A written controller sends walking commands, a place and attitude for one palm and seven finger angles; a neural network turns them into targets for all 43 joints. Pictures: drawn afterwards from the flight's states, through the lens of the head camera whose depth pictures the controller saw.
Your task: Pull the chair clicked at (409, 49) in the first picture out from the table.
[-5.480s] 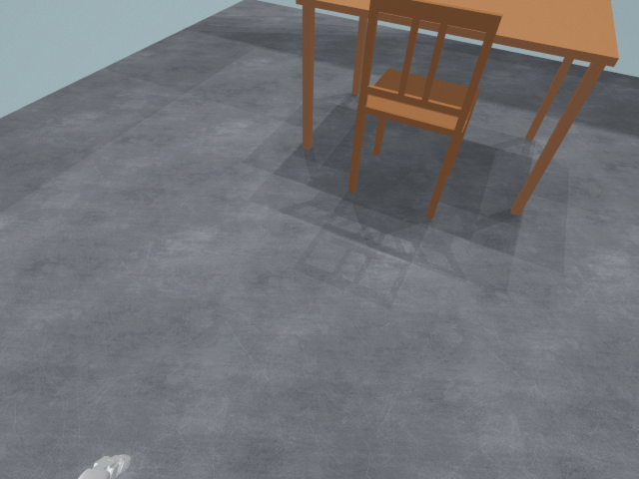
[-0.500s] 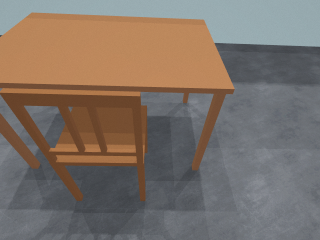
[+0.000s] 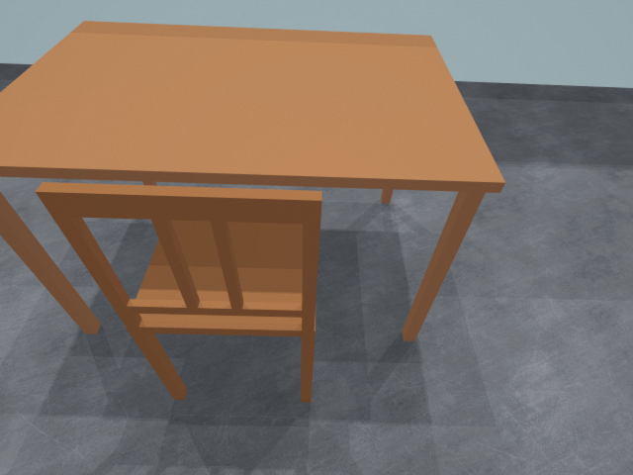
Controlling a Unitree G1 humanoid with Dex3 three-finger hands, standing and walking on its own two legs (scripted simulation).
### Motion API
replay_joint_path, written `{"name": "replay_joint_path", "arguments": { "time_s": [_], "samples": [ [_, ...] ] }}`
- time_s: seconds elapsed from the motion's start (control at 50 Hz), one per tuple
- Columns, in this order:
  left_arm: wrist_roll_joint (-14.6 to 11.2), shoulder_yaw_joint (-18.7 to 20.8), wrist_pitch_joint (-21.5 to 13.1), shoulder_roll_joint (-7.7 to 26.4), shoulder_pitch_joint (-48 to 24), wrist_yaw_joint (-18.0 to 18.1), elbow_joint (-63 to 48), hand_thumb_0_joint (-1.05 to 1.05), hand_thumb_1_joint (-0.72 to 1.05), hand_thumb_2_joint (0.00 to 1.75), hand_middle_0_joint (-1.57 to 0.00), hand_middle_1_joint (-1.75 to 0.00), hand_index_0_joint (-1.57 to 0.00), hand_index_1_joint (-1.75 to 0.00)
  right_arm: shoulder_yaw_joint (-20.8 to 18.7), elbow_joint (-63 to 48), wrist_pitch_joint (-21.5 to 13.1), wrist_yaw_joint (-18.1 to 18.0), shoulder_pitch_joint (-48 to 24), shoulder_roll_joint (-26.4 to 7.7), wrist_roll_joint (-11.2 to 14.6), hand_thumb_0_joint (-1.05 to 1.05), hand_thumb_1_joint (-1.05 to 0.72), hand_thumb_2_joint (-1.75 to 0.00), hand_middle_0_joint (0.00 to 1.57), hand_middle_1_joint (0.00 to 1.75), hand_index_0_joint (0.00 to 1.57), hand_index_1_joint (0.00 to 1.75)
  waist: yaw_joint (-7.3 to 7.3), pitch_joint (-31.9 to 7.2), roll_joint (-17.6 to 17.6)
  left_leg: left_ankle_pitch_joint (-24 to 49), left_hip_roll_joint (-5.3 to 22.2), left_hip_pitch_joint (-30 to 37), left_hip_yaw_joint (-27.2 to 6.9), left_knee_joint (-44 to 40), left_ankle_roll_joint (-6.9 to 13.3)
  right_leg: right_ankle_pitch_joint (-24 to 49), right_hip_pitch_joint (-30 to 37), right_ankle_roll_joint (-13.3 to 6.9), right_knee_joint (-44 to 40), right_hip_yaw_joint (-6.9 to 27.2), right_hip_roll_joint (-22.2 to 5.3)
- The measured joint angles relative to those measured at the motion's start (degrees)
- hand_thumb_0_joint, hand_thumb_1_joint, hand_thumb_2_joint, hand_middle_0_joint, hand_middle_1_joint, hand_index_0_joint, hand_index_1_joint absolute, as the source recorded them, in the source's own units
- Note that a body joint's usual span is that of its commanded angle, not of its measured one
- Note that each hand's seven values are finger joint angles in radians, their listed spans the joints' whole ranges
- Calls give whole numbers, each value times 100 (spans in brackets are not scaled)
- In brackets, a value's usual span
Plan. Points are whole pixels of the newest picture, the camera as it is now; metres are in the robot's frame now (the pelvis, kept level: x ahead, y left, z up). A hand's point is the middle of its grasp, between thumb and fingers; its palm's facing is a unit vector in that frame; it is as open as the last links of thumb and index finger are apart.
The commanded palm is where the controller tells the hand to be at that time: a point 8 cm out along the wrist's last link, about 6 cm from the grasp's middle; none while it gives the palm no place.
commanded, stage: look again from close up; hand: left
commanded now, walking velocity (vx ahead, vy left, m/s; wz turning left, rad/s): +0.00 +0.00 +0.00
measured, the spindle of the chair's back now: (178, 265) +0.47 +0.28 -0.09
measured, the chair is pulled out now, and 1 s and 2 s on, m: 0.00 0.00 0.00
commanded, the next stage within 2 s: raise the hand toward the chair's back in 0.34 s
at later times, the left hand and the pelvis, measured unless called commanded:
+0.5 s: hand out of the picture +0.01 +0.16 -0.16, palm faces +0.11 -0.98 -0.18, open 7.4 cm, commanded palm +0.10 +0.21 -0.07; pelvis +0.00 -0.01 +0.00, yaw +0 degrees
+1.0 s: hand out of the picture +0.12 +0.16 -0.07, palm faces +0.24 -0.97 -0.08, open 10.4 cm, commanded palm +0.13 +0.21 -0.06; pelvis -0.03 -0.07 -0.10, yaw +2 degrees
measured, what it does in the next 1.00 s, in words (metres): lowers itself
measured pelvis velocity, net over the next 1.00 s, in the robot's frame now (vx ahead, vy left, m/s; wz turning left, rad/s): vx -0.03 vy -0.07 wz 0.04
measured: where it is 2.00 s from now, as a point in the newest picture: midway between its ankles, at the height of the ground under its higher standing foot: outside the picture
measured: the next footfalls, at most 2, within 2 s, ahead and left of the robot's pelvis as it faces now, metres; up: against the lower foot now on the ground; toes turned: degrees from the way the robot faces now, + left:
none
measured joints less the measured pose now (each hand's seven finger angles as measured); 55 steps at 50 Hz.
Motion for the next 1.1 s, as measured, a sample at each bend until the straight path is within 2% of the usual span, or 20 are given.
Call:
{"name": "replay_joint_path", "arguments": {
  "time_s": [0.18, 0.46, 0.48, 0.5, 0.52, 0.56, 0.6, 0.64, 0.7, 0.74, 0.78, 0.8, 0.84, 0.88, 0.92, 0.96, 1.0, 1.06, 1.1],
  "samples": [
    [7, -49, 19, 25, 177, -39, 157, 0, 91, 90, -20, -29, -19, -30, 17, 4, -50, 4, -201, -57, 29, 1, -92, -90, 20, 30, 20, 30, 41, 46, -137, 80, -5, 92, 28, -193, -2, 103, 83, 85, -202, 29, 0],
    [25, -131, -17, -74, 224, -7, 275, 0, 91, 89, -20, -29, -20, -30, 53, 105, -5, 10, -283, -73, 63, 0, -93, -90, 20, 30, 20, 30, 66, 76, -126, 65, 67, 143, -26, -161, -66, 126, 200, 51, -288, -22, 76],
    [-209, -100, 360, -75, 509, 12, -682, 0, 91, 89, -20, -29, -20, -30, 58, -197, -30, 3, -172, -89, 122, 1, -93, -90, 20, 30, 20, 30, 26, 123, -114, 43, 75, 88, -51, -83, -76, 113, 163, 36, -229, -49, 82],
    [-336, -51, 517, -30, 850, 146, -1825, 1, 92, 89, -20, -29, -20, -30, 92, -497, -269, -57, -21, -96, 190, 1, -93, -90, 20, 30, 20, 30, 51, 143, -147, 38, 58, 64, -29, -63, -93, 49, 46, -70, -39, -22, 65],
    [-414, 4, 358, 70, 1072, 344, -2631, 2, 93, 89, -20, -29, -20, -30, 112, -674, -580, -119, 82, -100, 226, 1, -92, -90, 20, 30, 20, 30, 81, 111, -180, 43, 36, 36, 10, -63, -112, -31, -110, -174, 206, 19, 40],
    [-643, 73, 203, 240, 1246, 592, -3900, 4, 94, 88, -20, -29, -20, -30, 83, -1005, -980, -164, 200, -124, 339, 1, -92, -90, 20, 30, 20, 30, 9, -53, -186, 58, -50, -97, 11, -12, -128, -155, -393, -253, 538, 45, 8],
    [-839, 127, -69, 264, 1063, 612, -4785, 4, 92, 88, -20, -29, -19, -29, 60, -1359, -1234, -219, 207, -243, 364, 1, -92, -90, 20, 30, 20, 30, -91, -149, -13, -6, -74, -317, -88, 251, -126, -274, -511, -192, 655, -5, 12],
    [-884, 230, -610, 198, 657, 471, -5145, 3, 89, 86, -19, -28, -19, -29, 35, -1632, -1364, -226, 68, -390, 288, 1, -91, -90, 21, 30, 20, 30, -187, -307, 212, -126, -6, -697, -182, 633, -142, -296, -783, -120, 860, -97, 68],
    [-1034, 536, -1722, 141, -36, -118, -5034, 2, 82, 84, -18, -27, -18, -28, -36, -1999, -1405, -123, -266, -433, 170, 1, -91, -90, 21, 30, 20, 30, -218, -626, 206, -367, 132, -1604, -175, 1397, -227, -517, -1701, -188, 1620, -85, 163],
    [-1225, 701, -2427, 127, -266, -765, -4930, 1, 77, 83, -18, -27, -17, -27, -115, -2247, -1403, -2, -465, -388, 135, 1, -91, -90, 21, 30, 20, 30, -185, -769, 19, -557, 247, -2215, -141, 1955, -274, -718, -2350, -263, 2217, -43, 245],
    [-1363, 808, -2898, 110, -268, -1452, -4777, 1, 72, 81, -17, -26, -17, -27, -196, -2527, -1380, 107, -611, -392, 153, 1, -90, -90, 21, 30, 20, 30, -177, -800, -132, -746, 345, -2692, -179, 2466, -360, -919, -2816, -361, 2716, -75, 323],
    [-1388, 848, -2968, 106, -183, -1713, -4697, 0, 70, 80, -17, -26, -17, -26, -234, -2671, -1349, 134, -665, -413, 177, 1, -90, -90, 21, 30, 20, 30, -169, -807, -181, -830, 383, -2891, -211, 2690, -389, -1012, -3002, -416, 2929, -104, 354],
    [-1429, 919, -2820, 121, 125, -2015, -4613, 0, 65, 78, -17, -25, -17, -26, -304, -2927, -1248, 129, -753, -466, 213, 1, -90, -90, 21, 30, 20, 30, -130, -807, -258, -980, 438, -3209, -272, 3064, -454, -1176, -3297, -484, 3287, -159, 396],
    [-1478, 1001, -2575, 154, 539, -2032, -4682, 0, 60, 76, -17, -25, -17, -25, -365, -3127, -1147, 71, -806, -516, 222, 1, -90, -90, 21, 30, 20, 30, -64, -802, -294, -1104, 479, -3460, -353, 3365, -511, -1316, -3510, -535, 3559, -234, 432],
    [-1507, 1126, -2543, 176, 952, -1834, -4928, 1, 55, 74, -17, -24, -17, -24, -431, -3216, -1125, -12, -833, -535, 202, 1, -90, -90, 20, 30, 20, 30, 29, -787, -266, -1216, 517, -3655, -472, 3623, -551, -1425, -3637, -591, 3745, -345, 475],
    [-1557, 1259, -2790, 228, 1266, -1598, -5352, 1, 50, 72, -16, -23, -16, -24, -458, -3182, -1160, -101, -842, -529, 159, 1, -90, -90, 20, 30, 20, 30, 145, -805, -204, -1305, 551, -3851, -608, 3849, -592, -1507, -3754, -641, 3884, -473, 519],
    [-1656, 1354, -3228, 293, 1350, -1512, -5748, 1, 45, 70, -16, -22, -15, -23, -427, -3046, -1236, -160, -873, -529, 123, 1, -90, -90, 20, 30, 20, 30, 239, -842, -90, -1371, 565, -4069, -750, 4059, -618, -1572, -3888, -676, 4010, -607, 547],
    [-1880, 1349, -3730, 379, 997, -1811, -6047, 1, 38, 67, -14, -21, -14, -22, -262, -2813, -1361, -205, -971, -524, 132, 1, -90, -90, 20, 30, 20, 30, 293, -850, 144, -1429, 561, -4372, -907, 4329, -623, -1640, -4100, -702, 4198, -757, 561],
    [-1976, 1253, -3643, 456, 574, -2201, -5967, 1, 33, 65, -14, -20, -13, -21, -126, -2720, -1377, -235, -1014, -468, 194, 1, -90, -90, 20, 30, 20, 30, 271, -833, 261, -1439, 560, -4512, -922, 4421, -603, -1656, -4237, -695, 4293, -771, 558]
  ]
}}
